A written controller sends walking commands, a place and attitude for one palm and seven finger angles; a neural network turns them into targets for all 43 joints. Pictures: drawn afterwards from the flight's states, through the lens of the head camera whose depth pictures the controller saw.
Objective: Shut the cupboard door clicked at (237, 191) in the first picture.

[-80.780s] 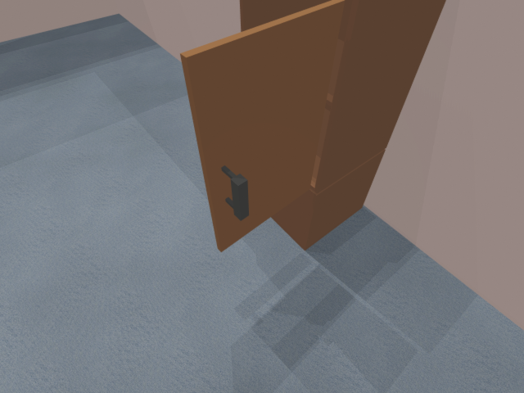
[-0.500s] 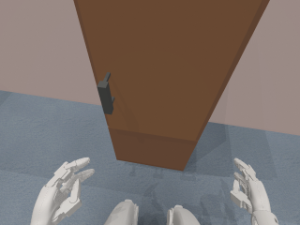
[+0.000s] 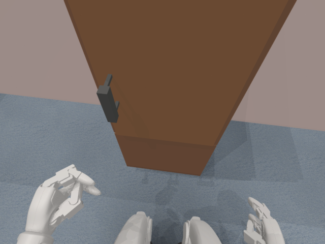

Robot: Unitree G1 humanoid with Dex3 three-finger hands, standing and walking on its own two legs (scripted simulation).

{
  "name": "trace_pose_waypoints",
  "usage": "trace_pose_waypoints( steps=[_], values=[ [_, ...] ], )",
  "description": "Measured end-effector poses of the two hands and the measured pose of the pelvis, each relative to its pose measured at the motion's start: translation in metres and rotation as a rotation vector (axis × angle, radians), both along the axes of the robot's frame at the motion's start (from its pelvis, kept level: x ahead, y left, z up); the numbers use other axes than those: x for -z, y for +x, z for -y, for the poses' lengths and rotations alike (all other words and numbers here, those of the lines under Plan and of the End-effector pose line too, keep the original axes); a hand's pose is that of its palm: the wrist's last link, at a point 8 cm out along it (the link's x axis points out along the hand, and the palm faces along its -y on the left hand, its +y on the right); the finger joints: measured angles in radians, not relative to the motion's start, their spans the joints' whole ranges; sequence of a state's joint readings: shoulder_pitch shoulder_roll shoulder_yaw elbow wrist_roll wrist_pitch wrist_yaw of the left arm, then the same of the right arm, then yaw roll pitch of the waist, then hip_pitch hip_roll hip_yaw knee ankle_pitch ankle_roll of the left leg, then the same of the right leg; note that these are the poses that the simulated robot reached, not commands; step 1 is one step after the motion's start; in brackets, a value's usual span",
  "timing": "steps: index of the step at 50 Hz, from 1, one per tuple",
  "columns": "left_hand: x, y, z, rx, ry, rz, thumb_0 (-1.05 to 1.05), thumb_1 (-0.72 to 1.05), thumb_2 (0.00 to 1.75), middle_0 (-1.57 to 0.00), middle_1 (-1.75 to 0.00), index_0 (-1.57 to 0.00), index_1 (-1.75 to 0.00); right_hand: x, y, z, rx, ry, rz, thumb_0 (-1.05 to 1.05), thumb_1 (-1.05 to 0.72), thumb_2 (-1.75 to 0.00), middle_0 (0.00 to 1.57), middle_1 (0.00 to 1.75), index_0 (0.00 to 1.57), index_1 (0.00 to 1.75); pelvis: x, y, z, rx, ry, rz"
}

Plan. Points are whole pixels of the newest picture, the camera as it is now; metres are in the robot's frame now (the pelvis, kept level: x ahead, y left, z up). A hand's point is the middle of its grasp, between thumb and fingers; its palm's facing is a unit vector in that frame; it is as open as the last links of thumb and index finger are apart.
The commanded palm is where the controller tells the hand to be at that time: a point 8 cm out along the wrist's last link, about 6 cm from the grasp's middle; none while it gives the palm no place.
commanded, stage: raise the hand and make a fist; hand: left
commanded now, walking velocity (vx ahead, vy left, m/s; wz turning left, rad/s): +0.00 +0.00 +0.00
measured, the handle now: (111, 99) +0.47 +0.18 +0.04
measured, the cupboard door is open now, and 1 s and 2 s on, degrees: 0 0 0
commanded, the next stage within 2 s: bring the fist close to the handle in 0.98 s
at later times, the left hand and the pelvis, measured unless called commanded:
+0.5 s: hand (67, 195) +0.21 +0.22 +0.04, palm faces -0.04 -1.00 -0.01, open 3.1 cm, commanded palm +0.20 +0.27 +0.04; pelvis +0.00 +0.03 +0.00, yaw +0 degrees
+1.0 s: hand (71, 190) +0.22 +0.21 +0.04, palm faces -0.05 -1.00 -0.02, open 3.1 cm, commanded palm +0.20 +0.26 +0.04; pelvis +0.00 +0.02 +0.00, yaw +0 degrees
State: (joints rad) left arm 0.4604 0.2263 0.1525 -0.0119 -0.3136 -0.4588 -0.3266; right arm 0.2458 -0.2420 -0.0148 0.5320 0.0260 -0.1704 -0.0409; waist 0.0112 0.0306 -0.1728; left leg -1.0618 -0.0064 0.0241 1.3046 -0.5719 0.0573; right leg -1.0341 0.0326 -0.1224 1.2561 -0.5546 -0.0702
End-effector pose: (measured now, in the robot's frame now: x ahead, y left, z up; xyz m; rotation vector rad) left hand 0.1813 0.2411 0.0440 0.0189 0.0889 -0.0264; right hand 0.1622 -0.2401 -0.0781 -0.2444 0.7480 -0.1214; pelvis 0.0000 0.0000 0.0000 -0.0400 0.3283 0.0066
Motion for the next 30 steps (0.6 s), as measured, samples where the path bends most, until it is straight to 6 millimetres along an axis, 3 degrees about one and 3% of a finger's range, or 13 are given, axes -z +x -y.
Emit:
trace_pose_waypoints(
  steps=[6,18,30],
  values=[
    [0.004,0.004,-0.005,0.024,-0.007,0.017,0.01,0.9,0.9,-1.0,-1.17,-0.99,-1.17,-0.008,0.007,-0.001,-0.005,-0.04,0.027,0.02,-0.91,-0.9,0.2,0.3,0.21,0.3,0.003,-0.001,-0.01,0.0,-0.012,-0.001],
    [0.003,0.009,-0.022,0.013,-0.011,0.024,0.01,0.9,0.9,-1.21,-1.41,-1.21,-1.41,-0.021,0.029,-0.04,-0.085,-0.009,0.079,0.01,-0.9,-0.9,0.2,0.3,0.21,0.3,-0.001,-0.001,-0.024,-0.009,-0.033,-0.001],
    [0.004,0.02,-0.036,0.022,-0.007,0.028,0.01,0.9,0.9,-1.29,-1.49,-1.29,-1.49,-0.017,0.024,-0.047,-0.1,-0.014,0.043,0.01,-0.9,-0.9,0.2,0.3,0.21,0.3,0.0,0.0,-0.031,-0.013,-0.043,-0.008]
  ],
)
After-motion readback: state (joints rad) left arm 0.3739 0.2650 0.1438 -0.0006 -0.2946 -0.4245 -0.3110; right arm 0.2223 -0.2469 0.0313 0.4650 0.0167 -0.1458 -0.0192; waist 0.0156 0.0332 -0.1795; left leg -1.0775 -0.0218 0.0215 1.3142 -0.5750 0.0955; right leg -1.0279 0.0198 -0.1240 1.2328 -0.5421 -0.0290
